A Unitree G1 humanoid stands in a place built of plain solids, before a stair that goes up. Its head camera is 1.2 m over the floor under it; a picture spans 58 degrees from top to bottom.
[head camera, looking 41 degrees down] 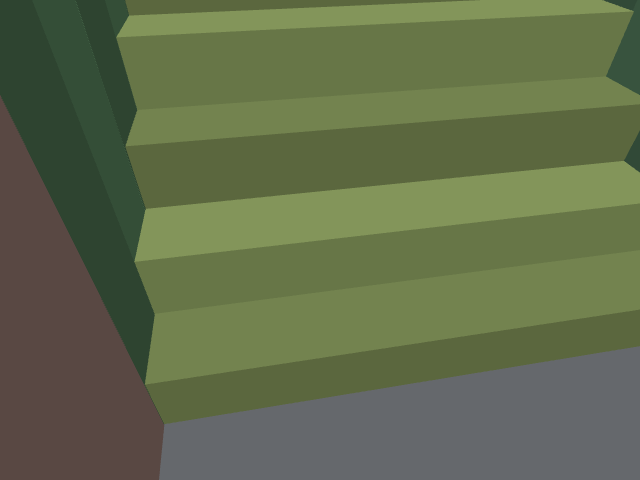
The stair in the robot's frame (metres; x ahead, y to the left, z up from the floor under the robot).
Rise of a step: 0.21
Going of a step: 0.23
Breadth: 1.60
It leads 10 degrees to the left of straight ahead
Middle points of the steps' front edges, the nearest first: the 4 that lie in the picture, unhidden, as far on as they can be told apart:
0.72 -0.35 0.21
0.95 -0.31 0.42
1.18 -0.27 0.63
1.40 -0.23 0.84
